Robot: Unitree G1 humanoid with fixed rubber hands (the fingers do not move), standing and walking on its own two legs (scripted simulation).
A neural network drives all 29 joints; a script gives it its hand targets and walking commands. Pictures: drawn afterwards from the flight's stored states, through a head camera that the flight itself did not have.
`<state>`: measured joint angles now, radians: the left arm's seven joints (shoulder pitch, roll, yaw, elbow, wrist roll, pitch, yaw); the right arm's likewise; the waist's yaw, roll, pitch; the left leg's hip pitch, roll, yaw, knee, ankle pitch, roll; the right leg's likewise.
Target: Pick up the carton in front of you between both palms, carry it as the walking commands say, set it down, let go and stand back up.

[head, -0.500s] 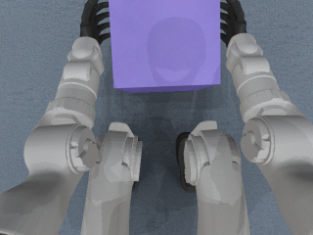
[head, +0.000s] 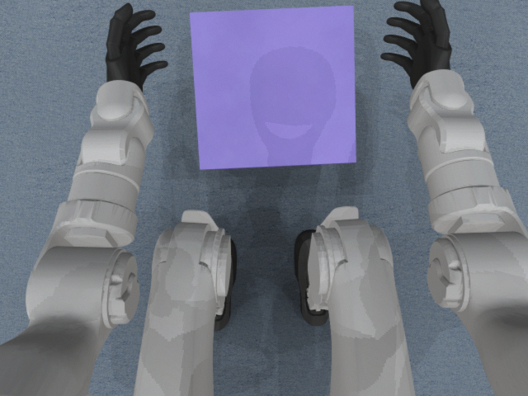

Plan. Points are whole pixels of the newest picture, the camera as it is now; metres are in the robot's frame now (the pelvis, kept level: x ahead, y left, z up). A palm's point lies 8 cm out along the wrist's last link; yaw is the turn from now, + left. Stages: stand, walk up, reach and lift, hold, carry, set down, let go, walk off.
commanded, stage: set down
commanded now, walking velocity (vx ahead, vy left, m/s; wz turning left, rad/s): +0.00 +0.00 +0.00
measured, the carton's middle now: (272, 107) +0.49 -0.02 -0.27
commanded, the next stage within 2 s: let go in 0.80 s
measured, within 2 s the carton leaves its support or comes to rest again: neither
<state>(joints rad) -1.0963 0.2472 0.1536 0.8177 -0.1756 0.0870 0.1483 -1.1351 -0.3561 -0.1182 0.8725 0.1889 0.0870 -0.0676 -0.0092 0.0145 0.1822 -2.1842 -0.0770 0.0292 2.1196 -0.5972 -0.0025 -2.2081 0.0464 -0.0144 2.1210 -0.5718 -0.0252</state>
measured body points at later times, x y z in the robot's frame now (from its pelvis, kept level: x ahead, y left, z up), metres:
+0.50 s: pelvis +0.02 +0.00 +0.13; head +0.32 -0.02 +0.47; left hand +0.51 +0.18 +0.02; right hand +0.51 -0.23 +0.02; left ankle +0.11 +0.11 -0.36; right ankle +0.11 -0.10 -0.36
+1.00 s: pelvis +0.06 -0.01 +0.27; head +0.32 -0.02 +0.64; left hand +0.49 +0.18 +0.15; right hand +0.49 -0.24 +0.15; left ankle +0.10 +0.11 -0.36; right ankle +0.11 -0.10 -0.36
